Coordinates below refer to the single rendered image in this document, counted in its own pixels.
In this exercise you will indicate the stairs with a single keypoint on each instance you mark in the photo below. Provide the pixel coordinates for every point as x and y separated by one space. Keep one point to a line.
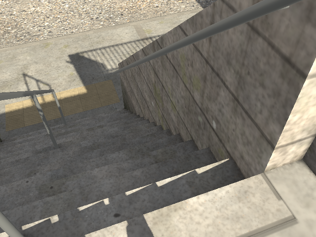
107 169

